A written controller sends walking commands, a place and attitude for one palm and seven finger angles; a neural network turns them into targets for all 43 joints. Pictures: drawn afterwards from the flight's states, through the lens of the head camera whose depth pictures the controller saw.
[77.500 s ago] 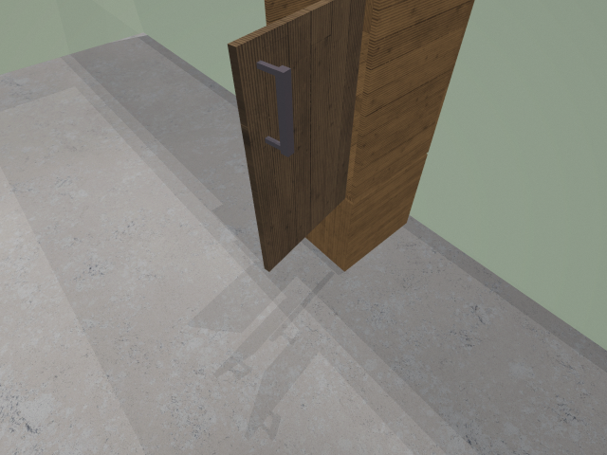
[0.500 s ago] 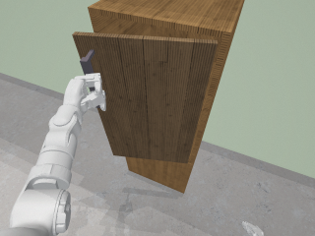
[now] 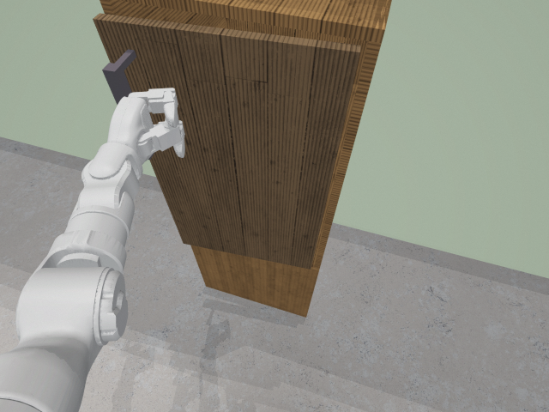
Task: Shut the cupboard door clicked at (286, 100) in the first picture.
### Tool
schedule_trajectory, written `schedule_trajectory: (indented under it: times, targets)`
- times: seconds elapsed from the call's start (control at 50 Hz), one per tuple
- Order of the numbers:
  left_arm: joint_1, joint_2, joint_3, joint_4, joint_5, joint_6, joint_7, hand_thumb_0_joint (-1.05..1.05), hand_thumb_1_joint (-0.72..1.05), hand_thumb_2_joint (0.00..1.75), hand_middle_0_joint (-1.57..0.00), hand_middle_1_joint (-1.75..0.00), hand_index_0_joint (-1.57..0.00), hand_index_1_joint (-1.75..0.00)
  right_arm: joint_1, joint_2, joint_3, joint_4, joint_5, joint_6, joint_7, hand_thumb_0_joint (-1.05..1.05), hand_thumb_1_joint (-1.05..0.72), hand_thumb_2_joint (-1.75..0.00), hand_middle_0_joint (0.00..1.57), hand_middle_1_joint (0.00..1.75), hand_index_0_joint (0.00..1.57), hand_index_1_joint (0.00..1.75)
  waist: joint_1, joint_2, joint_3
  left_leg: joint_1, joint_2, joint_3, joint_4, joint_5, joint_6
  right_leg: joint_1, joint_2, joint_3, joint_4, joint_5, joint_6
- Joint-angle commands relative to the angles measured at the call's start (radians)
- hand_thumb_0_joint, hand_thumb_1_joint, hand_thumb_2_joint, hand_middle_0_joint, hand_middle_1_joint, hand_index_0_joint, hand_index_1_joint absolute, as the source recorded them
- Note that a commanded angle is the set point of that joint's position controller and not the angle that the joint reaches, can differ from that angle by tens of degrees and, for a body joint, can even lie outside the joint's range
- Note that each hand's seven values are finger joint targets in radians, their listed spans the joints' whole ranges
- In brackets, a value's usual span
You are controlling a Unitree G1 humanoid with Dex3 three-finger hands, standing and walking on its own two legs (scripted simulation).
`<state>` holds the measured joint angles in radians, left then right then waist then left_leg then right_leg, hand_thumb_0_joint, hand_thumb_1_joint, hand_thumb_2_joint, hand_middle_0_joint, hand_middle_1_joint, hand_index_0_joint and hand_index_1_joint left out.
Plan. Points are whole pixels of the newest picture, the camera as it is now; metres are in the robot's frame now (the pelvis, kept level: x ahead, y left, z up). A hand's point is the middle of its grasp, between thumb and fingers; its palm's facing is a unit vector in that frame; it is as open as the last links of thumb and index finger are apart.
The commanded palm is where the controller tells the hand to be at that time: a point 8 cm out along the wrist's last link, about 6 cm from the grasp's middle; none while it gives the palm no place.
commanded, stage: push the door shut along its arc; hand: left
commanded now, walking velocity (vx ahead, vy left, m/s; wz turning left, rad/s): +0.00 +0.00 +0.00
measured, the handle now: (138, 108) +0.54 +0.18 +0.15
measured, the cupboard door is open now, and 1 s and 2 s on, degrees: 5 0 0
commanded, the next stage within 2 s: pull the fist back off the door in 0.88 s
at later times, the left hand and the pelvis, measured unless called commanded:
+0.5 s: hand (194, 111) +0.52 +0.09 +0.16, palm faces -0.30 -0.96 -0.01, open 3.1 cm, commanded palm +0.53 +0.13 +0.15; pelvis +0.00 -0.01 -0.01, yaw +1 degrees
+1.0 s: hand (201, 111) +0.52 +0.08 +0.16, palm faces -0.36 -0.93 -0.01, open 3.4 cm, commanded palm +0.56 +0.09 +0.15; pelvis -0.01 -0.01 -0.02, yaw +3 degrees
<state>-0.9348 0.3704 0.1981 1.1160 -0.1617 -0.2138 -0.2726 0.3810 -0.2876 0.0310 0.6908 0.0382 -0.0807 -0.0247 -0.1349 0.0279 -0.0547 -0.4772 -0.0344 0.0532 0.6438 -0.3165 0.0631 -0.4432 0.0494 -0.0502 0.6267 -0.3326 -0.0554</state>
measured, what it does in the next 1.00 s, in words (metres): stands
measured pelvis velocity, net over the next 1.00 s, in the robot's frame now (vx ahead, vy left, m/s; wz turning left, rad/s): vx -0.01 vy -0.01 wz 0.05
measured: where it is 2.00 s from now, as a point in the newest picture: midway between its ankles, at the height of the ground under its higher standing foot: outside the picture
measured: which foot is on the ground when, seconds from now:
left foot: down 0.00-1.00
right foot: down 0.00-1.00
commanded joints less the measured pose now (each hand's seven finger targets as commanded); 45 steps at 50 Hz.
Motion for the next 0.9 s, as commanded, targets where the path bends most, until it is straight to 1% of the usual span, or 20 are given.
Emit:
schedule_trajectory:
  times: [0.0,0.04,0.08,0.12,0.18,0.24,0.4,0.44,0.46,0.48,0.52,0.56,0.64,0.66,0.68,0.74,0.78,0.8,0.84,0.88]
  targets:
    - [-0.555,0.146,0.004,-0.214,-0.028,-0.079,-0.032,0.0,0.9,0.9,-1.3,-1.5,-1.3,-1.5,0.067,-0.17,-0.066,-0.079,0.001,-0.028,-0.012,0.0,-0.9,-0.9,0.2,0.3,0.2,0.3,-0.019,0.016,-0.395,0.351,0.029,-0.125,-0.019,0.393,-0.018,-0.022,-0.01,0.044,-0.057,0.371,0.024]
    - [-0.555,0.194,0.042,-0.154,-0.028,-0.061,-0.035,0.0,0.9,0.9,-1.3,-1.5,-1.3,-1.5,0.083,-0.177,-0.066,-0.069,-0.001,-0.019,-0.012,0.0,-0.9,-0.9,0.2,0.3,0.2,0.3,-0.024,-0.043,-0.348,0.28,0.026,-0.118,-0.024,0.345,-0.013,-0.01,-0.01,0.047,-0.063,0.364,0.027]
    - [-0.579,0.238,0.075,-0.154,-0.021,-0.063,-0.032,0.0,0.9,0.9,-1.3,-1.5,-1.3,-1.5,0.094,-0.182,-0.067,-0.072,-0.005,-0.012,-0.014,0.0,-0.9,-0.9,0.2,0.3,0.2,0.3,-0.022,-0.046,-0.369,0.246,0.018,-0.106,-0.019,0.334,-0.006,0.025,-0.014,0.055,-0.058,0.381,0.03]
    - [-0.611,0.253,0.075,-0.164,-0.008,-0.072,-0.037,0.0,0.9,0.9,-1.3,-1.5,-1.3,-1.5,0.092,-0.179,-0.066,-0.074,-0.006,-0.012,-0.013,0.0,-0.9,-0.9,0.2,0.3,0.2,0.3,-0.024,-0.01,-0.385,0.247,0.017,-0.11,-0.014,0.334,-0.009,0.02,-0.016,0.06,-0.054,0.388,0.03]
    - [-0.638,0.228,0.046,-0.139,-0.007,-0.078,-0.049,0.0,0.9,0.9,-1.3,-1.5,-1.3,-1.5,0.106,-0.181,-0.068,-0.068,-0.007,-0.004,-0.014,0.0,-0.9,-0.9,0.2,0.3,0.2,0.3,-0.042,-0.009,-0.389,0.248,0.014,-0.106,0.001,0.346,-0.006,0.0,-0.012,0.058,-0.048,0.393,0.031]
    - [-0.667,0.284,0.081,-0.1,-0.001,-0.068,-0.064,0.0,0.9,0.9,-1.3,-1.5,-1.3,-1.5,0.116,-0.188,-0.069,-0.061,-0.01,-0.001,-0.015,0.0,-0.9,-0.9,0.2,0.3,0.2,0.3,-0.048,-0.012,-0.396,0.212,0.014,-0.107,0.009,0.322,-0.005,0.008,-0.013,0.069,-0.047,0.398,0.035]
    - [-0.789,0.228,0.016,-0.057,-0.008,-0.051,-0.105,0.0,0.9,0.9,-1.3,-1.5,-1.3,-1.5,0.135,-0.195,-0.069,-0.033,-0.015,0.0,-0.024,0.0,-0.9,-0.9,0.2,0.3,0.2,0.3,-0.092,0.024,-0.415,0.224,0.01,-0.118,0.048,0.331,-0.001,-0.075,-0.006,0.063,-0.034,0.383,0.036]
    - [-0.819,0.238,0.017,-0.023,-0.006,-0.04,-0.112,0.0,0.9,0.9,-1.3,-1.5,-1.3,-1.5,0.146,-0.2,-0.069,-0.017,-0.018,-0.001,-0.026,0.0,-0.9,-0.9,0.2,0.3,0.2,0.3,-0.108,-0.004,-0.398,0.187,0.01,-0.12,0.055,0.3,0.002,-0.083,-0.008,0.067,-0.035,0.366,0.041]
    - [-0.825,0.276,0.046,-0.017,-0.005,-0.038,-0.116,0.0,0.9,0.9,-1.3,-1.5,-1.3,-1.5,0.152,-0.206,-0.07,-0.021,-0.019,-0.003,-0.027,0.0,-0.9,-0.9,0.2,0.3,0.2,0.3,-0.103,-0.006,-0.413,0.17,0.01,-0.121,0.058,0.291,0.001,-0.073,-0.009,0.074,-0.031,0.363,0.041]
    - [-0.853,0.241,0.014,-0.025,-0.008,-0.041,-0.123,0.0,0.9,0.9,-1.3,-1.5,-1.3,-1.5,0.155,-0.205,-0.07,-0.016,-0.019,-0.004,-0.03,0.0,-0.9,-0.9,0.2,0.3,0.2,0.3,-0.118,0.01,-0.433,0.184,0.007,-0.116,0.066,0.315,0.006,-0.079,-0.008,0.068,-0.021,0.384,0.04]
    - [-0.886,0.228,-0.002,-0.028,-0.004,-0.04,-0.131,0.0,0.9,0.9,-1.3,-1.5,-1.3,-1.5,0.156,-0.206,-0.07,-0.009,-0.022,-0.009,-0.029,0.0,-0.9,-0.9,0.2,0.3,0.2,0.3,-0.122,0.044,-0.44,0.212,0.01,-0.13,0.074,0.321,0.0,-0.13,-0.006,0.06,-0.015,0.358,0.037]
    - [-0.905,0.23,0.002,-0.036,-0.007,-0.037,-0.138,0.0,0.9,0.9,-1.3,-1.5,-1.3,-1.5,0.165,-0.207,-0.073,-0.002,-0.024,-0.013,-0.03,0.0,-0.9,-0.9,0.2,0.3,0.2,0.3,-0.129,0.039,-0.46,0.23,0.014,-0.134,0.086,0.332,0.002,-0.15,-0.004,0.058,-0.012,0.351,0.039]
    - [-0.955,0.113,-0.076,-0.032,-0.019,-0.025,-0.141,0.0,0.9,0.9,-1.3,-1.5,-1.3,-1.5,0.16,-0.203,-0.073,0.029,-0.029,-0.024,-0.031,0.0,-0.9,-0.9,0.2,0.3,0.2,0.3,-0.146,0.084,-0.445,0.293,0.018,-0.15,0.099,0.34,-0.002,-0.254,0.006,0.031,-0.006,0.293,0.033]
    - [-0.969,0.141,-0.059,-0.041,-0.02,-0.025,-0.142,0.0,0.9,0.9,-1.3,-1.5,-1.3,-1.5,0.17,-0.21,-0.074,0.032,-0.031,-0.031,-0.031,0.0,-0.9,-0.9,0.2,0.3,0.2,0.3,-0.146,0.069,-0.458,0.292,0.019,-0.154,0.099,0.334,-0.003,-0.253,0.005,0.033,-0.005,0.287,0.034]
    - [-0.984,0.127,-0.066,-0.05,-0.025,-0.029,-0.146,0.0,0.9,0.9,-1.3,-1.5,-1.3,-1.5,0.174,-0.21,-0.075,0.036,-0.03,-0.037,-0.035,0.0,-0.9,-0.9,0.2,0.3,0.2,0.3,-0.152,0.072,-0.481,0.305,0.016,-0.15,0.106,0.354,0.003,-0.256,0.006,0.032,0.002,0.299,0.032]
    - [-0.994,0.088,-0.093,-0.015,-0.029,-0.012,-0.145,0.0,0.9,0.9,-1.3,-1.5,-1.3,-1.5,0.163,-0.207,-0.07,0.059,-0.033,-0.043,-0.039,0.0,-0.9,-0.9,0.2,0.3,0.2,0.3,-0.158,0.063,-0.434,0.28,0.018,-0.156,0.105,0.315,-0.001,-0.286,0.008,0.022,-0.001,0.256,0.033]
    - [-1.02,0.086,-0.097,-0.04,-0.029,-0.023,-0.149,0.0,0.9,0.9,-1.3,-1.5,-1.3,-1.5,0.175,-0.212,-0.073,0.068,-0.031,-0.058,-0.044,0.0,-0.9,-0.9,0.2,0.3,0.2,0.3,-0.165,0.086,-0.471,0.317,0.02,-0.158,0.113,0.34,0.002,-0.314,0.007,0.019,0.014,0.256,0.029]
    - [-1.024,0.038,-0.128,-0.03,-0.032,-0.015,-0.146,0.0,0.9,0.9,-1.3,-1.5,-1.3,-1.5,0.157,-0.205,-0.068,0.074,-0.031,-0.06,-0.043,0.0,-0.9,-0.9,0.2,0.3,0.2,0.3,-0.164,0.095,-0.448,0.318,0.021,-0.163,0.111,0.327,-0.002,-0.336,0.01,0.013,0.013,0.231,0.03]
    - [-1.02,0.032,-0.13,-0.024,-0.039,-0.008,-0.143,0.0,0.9,0.9,-1.3,-1.5,-1.3,-1.5,0.156,-0.208,-0.069,0.082,-0.032,-0.071,-0.046,0.0,-0.9,-0.9,0.2,0.3,0.2,0.3,-0.169,0.077,-0.436,0.313,0.024,-0.165,0.111,0.297,-0.003,-0.353,0.008,0.011,0.008,0.204,0.031]
    - [-1.033,0.079,-0.101,-0.031,-0.038,-0.017,-0.144,0.0,0.9,0.9,-1.3,-1.5,-1.3,-1.5,0.177,-0.216,-0.069,0.087,-0.032,-0.083,-0.049,0.0,-0.9,-0.9,0.2,0.3,0.2,0.3,-0.17,0.076,-0.458,0.309,0.025,-0.165,0.112,0.305,0.0,-0.347,0.006,0.011,0.018,0.21,0.027]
